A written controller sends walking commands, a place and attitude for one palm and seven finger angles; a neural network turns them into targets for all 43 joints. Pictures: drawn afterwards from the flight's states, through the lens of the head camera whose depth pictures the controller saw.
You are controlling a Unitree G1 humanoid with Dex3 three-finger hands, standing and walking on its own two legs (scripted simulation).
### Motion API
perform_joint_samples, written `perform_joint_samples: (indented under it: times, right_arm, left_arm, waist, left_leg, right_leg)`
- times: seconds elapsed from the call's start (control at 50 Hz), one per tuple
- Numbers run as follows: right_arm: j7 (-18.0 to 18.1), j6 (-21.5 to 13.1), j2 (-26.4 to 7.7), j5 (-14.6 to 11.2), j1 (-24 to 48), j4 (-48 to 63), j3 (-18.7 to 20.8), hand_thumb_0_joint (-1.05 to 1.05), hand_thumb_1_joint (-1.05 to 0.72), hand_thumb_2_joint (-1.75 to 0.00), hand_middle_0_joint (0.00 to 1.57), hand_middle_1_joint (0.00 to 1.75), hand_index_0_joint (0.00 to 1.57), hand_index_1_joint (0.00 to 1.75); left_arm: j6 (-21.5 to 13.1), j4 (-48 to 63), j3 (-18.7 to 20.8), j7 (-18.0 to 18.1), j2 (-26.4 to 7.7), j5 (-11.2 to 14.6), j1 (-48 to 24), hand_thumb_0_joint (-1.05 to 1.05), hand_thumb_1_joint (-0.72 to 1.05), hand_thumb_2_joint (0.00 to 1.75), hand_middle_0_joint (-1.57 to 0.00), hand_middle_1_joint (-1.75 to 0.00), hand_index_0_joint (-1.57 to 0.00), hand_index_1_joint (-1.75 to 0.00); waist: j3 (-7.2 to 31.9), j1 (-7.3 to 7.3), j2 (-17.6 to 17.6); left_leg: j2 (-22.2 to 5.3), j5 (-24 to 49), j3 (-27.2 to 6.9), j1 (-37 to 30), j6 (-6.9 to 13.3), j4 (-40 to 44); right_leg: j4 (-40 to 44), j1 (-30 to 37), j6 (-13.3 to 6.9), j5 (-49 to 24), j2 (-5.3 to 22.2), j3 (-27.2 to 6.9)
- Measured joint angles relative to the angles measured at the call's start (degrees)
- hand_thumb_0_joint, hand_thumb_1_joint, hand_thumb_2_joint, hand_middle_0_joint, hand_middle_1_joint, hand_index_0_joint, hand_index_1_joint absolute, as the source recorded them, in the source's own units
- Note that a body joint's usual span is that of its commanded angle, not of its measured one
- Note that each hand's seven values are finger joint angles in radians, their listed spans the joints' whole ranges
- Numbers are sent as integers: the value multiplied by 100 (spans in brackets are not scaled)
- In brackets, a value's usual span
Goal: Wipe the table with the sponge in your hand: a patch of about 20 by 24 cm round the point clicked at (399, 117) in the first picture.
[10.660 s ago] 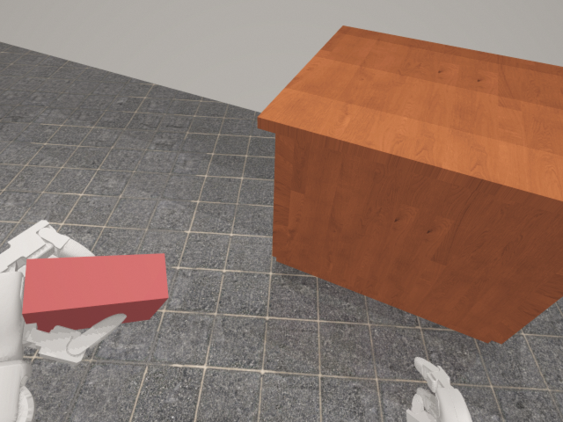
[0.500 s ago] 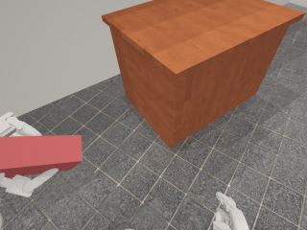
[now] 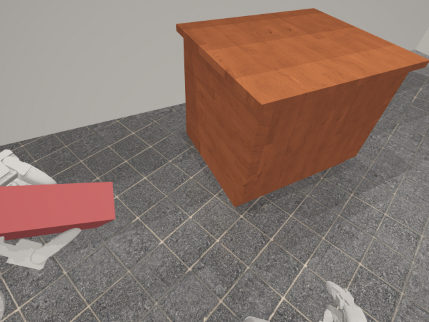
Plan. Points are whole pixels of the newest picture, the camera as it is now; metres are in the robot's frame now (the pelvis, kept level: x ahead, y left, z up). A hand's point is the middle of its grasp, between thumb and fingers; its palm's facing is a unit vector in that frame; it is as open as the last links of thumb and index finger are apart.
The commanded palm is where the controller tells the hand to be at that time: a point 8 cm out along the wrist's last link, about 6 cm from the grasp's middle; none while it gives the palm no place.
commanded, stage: take the last steps up to it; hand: left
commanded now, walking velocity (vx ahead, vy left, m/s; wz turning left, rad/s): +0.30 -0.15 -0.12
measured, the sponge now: (72, 209) +0.22 +0.21 +0.17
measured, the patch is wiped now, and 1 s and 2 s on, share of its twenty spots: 0.00 0.00 0.00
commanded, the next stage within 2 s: none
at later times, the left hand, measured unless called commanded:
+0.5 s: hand (138, 202) +0.24 +0.13 +0.17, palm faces +0.26 -0.83 -0.49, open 9.5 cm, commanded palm +0.19 +0.18 +0.18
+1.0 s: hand (226, 160) +0.35 +0.00 +0.16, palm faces +0.30 -0.81 -0.50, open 9.5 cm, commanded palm +0.28 +0.06 +0.18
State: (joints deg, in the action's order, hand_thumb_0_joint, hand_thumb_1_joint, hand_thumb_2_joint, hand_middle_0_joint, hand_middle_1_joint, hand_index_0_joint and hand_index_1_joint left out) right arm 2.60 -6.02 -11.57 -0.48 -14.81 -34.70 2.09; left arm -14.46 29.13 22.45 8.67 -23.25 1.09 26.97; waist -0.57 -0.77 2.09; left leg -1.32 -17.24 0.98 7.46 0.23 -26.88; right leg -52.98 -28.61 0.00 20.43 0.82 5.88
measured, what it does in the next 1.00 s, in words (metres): steps to the right: right foot, then left foot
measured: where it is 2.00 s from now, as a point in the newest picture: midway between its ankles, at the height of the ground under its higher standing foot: outside the picture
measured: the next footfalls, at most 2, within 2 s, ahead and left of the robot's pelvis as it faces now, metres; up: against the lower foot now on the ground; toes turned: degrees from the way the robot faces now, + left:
right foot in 0.22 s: +0.08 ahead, -0.15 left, +0.00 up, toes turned -10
left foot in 0.58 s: +0.11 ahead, +0.02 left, +0.00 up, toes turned +5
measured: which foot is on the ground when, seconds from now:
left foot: down 0.00-0.24, up 0.26-0.56, down 0.58-0.92, up 0.94-1.00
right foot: up 0.00-0.20, down 0.22-0.60, up 0.62-0.90, down 0.92-1.00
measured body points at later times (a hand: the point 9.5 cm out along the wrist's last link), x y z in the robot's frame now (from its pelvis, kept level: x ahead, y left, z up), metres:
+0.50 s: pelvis +0.01 -0.09 +0.00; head +0.05 -0.08 +0.45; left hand +0.22 +0.17 +0.20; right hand +0.15 -0.35 -0.08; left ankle +0.04 +0.03 -0.70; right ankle +0.04 -0.14 -0.74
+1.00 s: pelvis +0.10 -0.21 -0.02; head +0.15 -0.24 +0.43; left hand +0.32 +0.05 +0.18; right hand +0.26 -0.42 -0.14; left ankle +0.07 -0.04 -0.68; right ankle +0.13 -0.32 -0.74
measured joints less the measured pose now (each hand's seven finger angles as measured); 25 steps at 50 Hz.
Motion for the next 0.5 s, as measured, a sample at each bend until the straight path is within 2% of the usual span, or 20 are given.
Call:
perform_joint_samples:
  times: [0.04,0.08,0.16,0.2,0.22,0.24,0.26,0.3,0.36,0.42,0.5]
  right_arm:
    - [-59,-3,162,-48,-149,-81,-114,1,-91,-90,19,30,20,30]
    - [-93,-5,290,-52,-219,-147,-236,1,-91,-90,19,30,20,30]
    - [-94,-28,474,14,-171,-225,-433,1,-90,-90,20,30,20,30]
    - [-99,-43,515,42,-73,-211,-502,1,-90,-90,20,30,20,30]
    - [-110,-43,526,48,-14,-180,-528,1,-90,-90,20,30,20,30]
    - [-126,-36,503,46,81,-154,-538,1,-90,-90,20,30,21,30]
    - [-144,-12,459,30,196,-141,-524,1,-90,-90,20,30,21,30]
    - [-158,64,356,-15,434,-197,-454,1,-90,-90,20,30,21,30]
    - [-197,227,188,-21,634,-182,-334,1,-90,-90,20,30,21,30]
    - [-174,366,40,1,597,3,-210,1,-91,-90,20,30,20,30]
    - [-81,384,-144,45,332,149,-69,1,-91,-90,20,30,20,30]
  left_arm:
    - [68,-175,-31,-27,73,-33,44,-1,-43,100,-82,-134,-81,-134]
    - [166,-252,-82,-39,186,-62,101,-1,-43,100,-82,-134,-81,-134]
    - [321,-375,-278,-75,312,-105,4,-1,-43,100,-81,-134,-81,-134]
    - [382,-441,-352,-84,264,-116,-192,-1,-43,100,-81,-134,-81,-134]
    - [410,-448,-360,-82,200,-117,-301,-1,-43,100,-81,-134,-81,-134]
    - [425,-454,-364,-81,160,-123,-430,-1,-43,100,-81,-134,-81,-134]
    - [442,-449,-380,-78,130,-135,-561,-1,-43,100,-81,-134,-81,-134]
    - [473,-378,-434,-106,101,-98,-754,-1,-43,100,-81,-134,-81,-134]
    - [375,-115,-345,-175,113,13,-489,-1,-43,100,-81,-134,-81,-134]
    - [301,193,-146,-191,-25,74,91,-1,-43,100,-81,-134,-81,-134]
    - [265,525,59,-109,-260,108,459,-1,-43,100,-81,-134,-81,-134]
  waist:
    - [137,50,-96]
    - [190,164,-169]
    - [101,349,-270]
    - [-14,389,-320]
    - [-75,385,-327]
    - [-164,373,-394]
    - [-270,305,-478]
    - [-461,157,-487]
    - [-539,56,-327]
    - [-506,-72,-153]
    - [-407,-31,102]
  left_leg:
    - [-111,61,-80,-34,-30,132]
    - [-216,112,-51,-71,-114,220]
    - [-392,90,63,-89,-285,182]
    - [-498,-31,95,-10,-378,-49]
    - [-548,-146,98,83,-418,-270]
    - [-644,-318,76,221,-394,-597]
    - [-725,-549,20,426,-254,-1061]
    - [-578,-1073,-127,992,-133,-2372]
    - [-329,-983,35,1651,-166,-3653]
    - [-254,-792,302,1920,-220,-3551]
    - [-258,-758,614,1719,-165,-2199]
  right_leg:
    - [-344,-27,74,-82,-8,-31]
    - [-211,75,120,-89,42,-31]
    - [844,584,158,124,109,-8]
    - [1552,967,156,129,67,84]
    - [1914,1184,137,83,31,135]
    - [2117,1255,2,-306,-54,192]
    - [2067,1215,-171,-674,-133,266]
    - [1795,1116,-429,-658,-157,368]
    - [1919,1110,-571,-604,-223,266]
    - [2309,1218,-616,-784,-296,199]
    - [2625,1344,-687,-844,-330,204]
